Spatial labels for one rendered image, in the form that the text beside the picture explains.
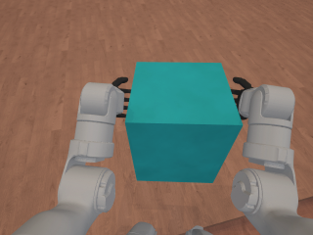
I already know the left robot hand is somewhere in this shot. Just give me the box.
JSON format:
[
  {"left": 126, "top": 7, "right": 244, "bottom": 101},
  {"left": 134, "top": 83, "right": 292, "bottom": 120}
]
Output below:
[{"left": 112, "top": 76, "right": 131, "bottom": 118}]

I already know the robot right upper arm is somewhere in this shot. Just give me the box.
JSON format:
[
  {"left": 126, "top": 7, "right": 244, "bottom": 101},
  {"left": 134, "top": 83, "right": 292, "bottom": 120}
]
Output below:
[{"left": 230, "top": 167, "right": 313, "bottom": 235}]

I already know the right robot hand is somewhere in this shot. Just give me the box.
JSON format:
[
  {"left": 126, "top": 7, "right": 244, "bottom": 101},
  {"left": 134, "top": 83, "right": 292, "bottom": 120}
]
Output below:
[{"left": 231, "top": 77, "right": 253, "bottom": 120}]

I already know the left robot thigh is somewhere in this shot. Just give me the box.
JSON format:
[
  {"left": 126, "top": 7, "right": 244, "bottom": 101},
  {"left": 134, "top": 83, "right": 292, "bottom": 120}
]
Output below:
[{"left": 126, "top": 221, "right": 157, "bottom": 235}]

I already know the carton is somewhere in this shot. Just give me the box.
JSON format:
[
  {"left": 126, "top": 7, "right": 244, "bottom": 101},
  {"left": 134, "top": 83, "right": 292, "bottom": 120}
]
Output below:
[{"left": 125, "top": 62, "right": 243, "bottom": 183}]

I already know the right robot forearm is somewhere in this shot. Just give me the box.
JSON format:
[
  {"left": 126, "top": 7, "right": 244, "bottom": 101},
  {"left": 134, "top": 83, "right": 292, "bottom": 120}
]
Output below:
[{"left": 238, "top": 84, "right": 298, "bottom": 204}]

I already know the robot right shin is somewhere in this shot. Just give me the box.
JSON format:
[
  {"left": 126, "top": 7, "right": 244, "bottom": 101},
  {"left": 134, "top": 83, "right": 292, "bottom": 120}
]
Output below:
[{"left": 191, "top": 225, "right": 203, "bottom": 230}]

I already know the left robot forearm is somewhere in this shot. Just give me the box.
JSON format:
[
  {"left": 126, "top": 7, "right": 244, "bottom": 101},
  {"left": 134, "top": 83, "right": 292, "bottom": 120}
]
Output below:
[{"left": 58, "top": 82, "right": 124, "bottom": 201}]

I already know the robot left upper arm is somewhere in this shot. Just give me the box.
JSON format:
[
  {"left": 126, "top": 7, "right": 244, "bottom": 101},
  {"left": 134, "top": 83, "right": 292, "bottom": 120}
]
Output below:
[{"left": 12, "top": 164, "right": 115, "bottom": 235}]

